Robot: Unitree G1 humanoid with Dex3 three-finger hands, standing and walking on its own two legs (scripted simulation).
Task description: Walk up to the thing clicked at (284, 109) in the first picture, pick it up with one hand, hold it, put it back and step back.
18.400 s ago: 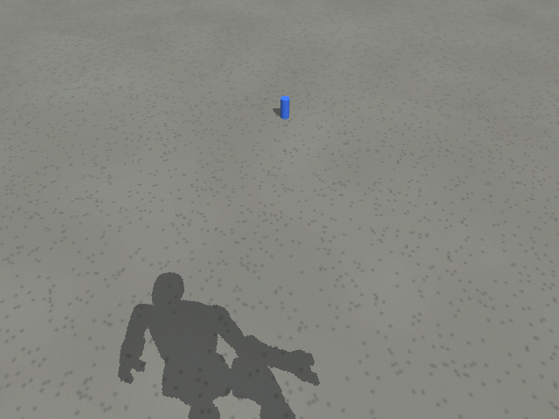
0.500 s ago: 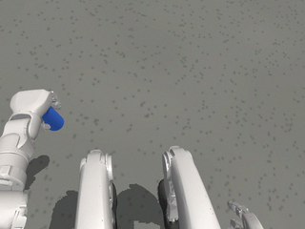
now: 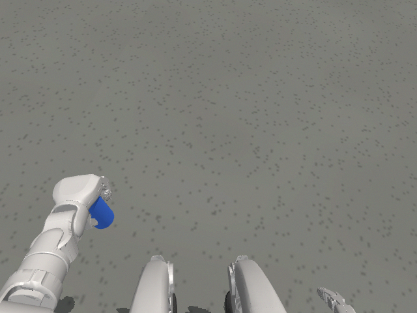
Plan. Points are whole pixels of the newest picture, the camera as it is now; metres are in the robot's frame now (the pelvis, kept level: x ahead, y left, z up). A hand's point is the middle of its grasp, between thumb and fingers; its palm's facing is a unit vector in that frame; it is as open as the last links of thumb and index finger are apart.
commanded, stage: lift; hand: left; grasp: from above
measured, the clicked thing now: (94, 209) +0.36 +0.25 -0.14
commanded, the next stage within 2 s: hold in 0.58 s
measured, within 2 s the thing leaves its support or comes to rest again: neither
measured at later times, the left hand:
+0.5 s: hand (83, 181) +0.36 +0.22 +0.01, palm faces -0.45 -0.09 -0.89, open 7.9 cm
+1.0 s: hand (76, 166) +0.37 +0.22 +0.05, palm faces -0.45 -0.07 -0.89, open 7.9 cm
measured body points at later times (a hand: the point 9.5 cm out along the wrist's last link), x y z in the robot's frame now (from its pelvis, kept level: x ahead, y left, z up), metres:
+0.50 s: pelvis +0.04 +0.00 +0.10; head +0.11 +0.00 +0.54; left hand +0.38 +0.22 +0.06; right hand +0.11 -0.27 -0.03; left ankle +0.07 +0.11 -0.59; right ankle +0.05 -0.14 -0.59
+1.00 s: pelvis +0.06 -0.01 +0.13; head +0.10 -0.01 +0.58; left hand +0.39 +0.22 +0.11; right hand +0.15 -0.28 +0.00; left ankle +0.07 +0.11 -0.59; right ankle +0.05 -0.14 -0.59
